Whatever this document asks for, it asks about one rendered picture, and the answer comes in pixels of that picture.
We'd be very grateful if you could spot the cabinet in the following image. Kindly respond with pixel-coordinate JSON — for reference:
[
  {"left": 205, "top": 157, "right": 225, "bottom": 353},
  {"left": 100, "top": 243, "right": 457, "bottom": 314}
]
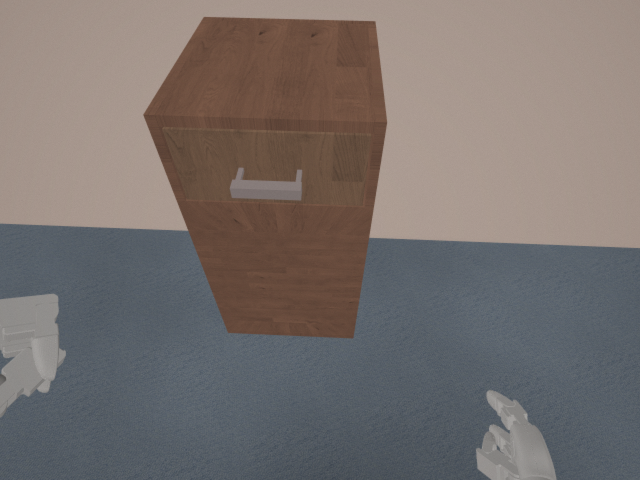
[{"left": 143, "top": 17, "right": 387, "bottom": 338}]

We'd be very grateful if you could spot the drawer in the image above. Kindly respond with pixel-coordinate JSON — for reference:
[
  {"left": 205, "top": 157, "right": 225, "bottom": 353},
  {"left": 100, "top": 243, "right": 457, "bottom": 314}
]
[{"left": 162, "top": 127, "right": 371, "bottom": 206}]

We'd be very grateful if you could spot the robot right hand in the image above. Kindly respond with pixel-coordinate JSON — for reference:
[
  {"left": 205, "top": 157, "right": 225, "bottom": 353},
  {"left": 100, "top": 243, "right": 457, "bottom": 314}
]
[{"left": 476, "top": 390, "right": 556, "bottom": 480}]

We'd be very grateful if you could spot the robot left hand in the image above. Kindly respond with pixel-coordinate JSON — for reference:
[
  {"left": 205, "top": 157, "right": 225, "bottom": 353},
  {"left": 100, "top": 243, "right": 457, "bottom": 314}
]
[{"left": 0, "top": 294, "right": 66, "bottom": 418}]

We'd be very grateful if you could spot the handle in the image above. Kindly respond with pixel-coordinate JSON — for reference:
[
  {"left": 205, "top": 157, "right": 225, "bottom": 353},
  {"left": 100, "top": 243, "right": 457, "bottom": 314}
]
[{"left": 230, "top": 168, "right": 302, "bottom": 200}]

